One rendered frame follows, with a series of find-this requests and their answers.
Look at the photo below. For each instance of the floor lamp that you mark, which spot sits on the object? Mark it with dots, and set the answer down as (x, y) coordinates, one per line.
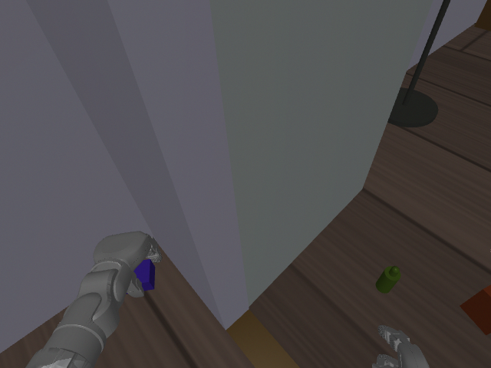
(413, 108)

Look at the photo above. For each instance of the right robot hand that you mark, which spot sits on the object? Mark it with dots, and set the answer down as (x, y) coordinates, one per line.
(409, 355)

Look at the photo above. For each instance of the left robot hand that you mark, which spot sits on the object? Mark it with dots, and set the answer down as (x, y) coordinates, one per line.
(131, 248)

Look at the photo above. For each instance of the left robot arm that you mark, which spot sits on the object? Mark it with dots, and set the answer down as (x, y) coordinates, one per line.
(80, 337)

